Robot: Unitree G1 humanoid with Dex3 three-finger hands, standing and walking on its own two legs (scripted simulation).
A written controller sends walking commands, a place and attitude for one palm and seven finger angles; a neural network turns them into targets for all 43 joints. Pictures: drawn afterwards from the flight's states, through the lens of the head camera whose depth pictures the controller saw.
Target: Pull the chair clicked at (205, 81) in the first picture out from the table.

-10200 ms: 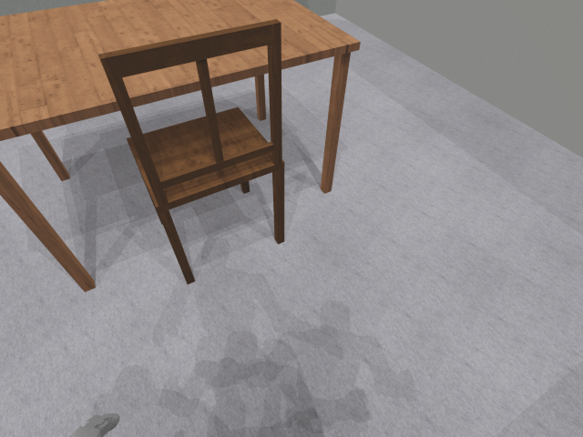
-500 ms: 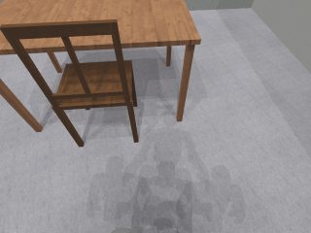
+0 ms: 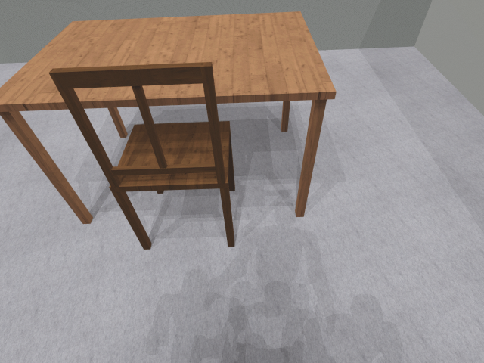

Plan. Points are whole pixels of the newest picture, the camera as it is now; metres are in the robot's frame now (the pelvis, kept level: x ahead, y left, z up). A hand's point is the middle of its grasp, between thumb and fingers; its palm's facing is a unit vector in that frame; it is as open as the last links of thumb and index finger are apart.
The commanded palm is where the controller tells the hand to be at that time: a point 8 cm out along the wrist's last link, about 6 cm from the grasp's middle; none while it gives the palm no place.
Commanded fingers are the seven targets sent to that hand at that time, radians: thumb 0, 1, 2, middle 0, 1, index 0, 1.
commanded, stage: take the last steps up to it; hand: left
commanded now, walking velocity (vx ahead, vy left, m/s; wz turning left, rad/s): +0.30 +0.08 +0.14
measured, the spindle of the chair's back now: (151, 130) +0.77 +0.32 -0.07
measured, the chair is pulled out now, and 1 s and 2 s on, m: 0.00 0.00 0.00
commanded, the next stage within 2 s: come to a stop and stand still in 0.80 s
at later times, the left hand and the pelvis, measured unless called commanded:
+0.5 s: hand out of the picture +0.01 +0.15 -0.15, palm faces +0.24 -0.96 -0.17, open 7.4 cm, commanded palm none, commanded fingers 0.00 0.90 0.90 -0.20 -0.30 -0.20 -0.30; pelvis +0.15 +0.03 +0.00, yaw +5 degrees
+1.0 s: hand (154, 242) +0.43 +0.25 -0.16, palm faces +0.05 -0.97 -0.24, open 7.4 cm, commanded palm none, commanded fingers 0.00 0.90 0.90 -0.20 -0.30 -0.20 -0.30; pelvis +0.33 +0.07 -0.01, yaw +2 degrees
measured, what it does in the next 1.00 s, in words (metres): walks ahead: right foot, then left foot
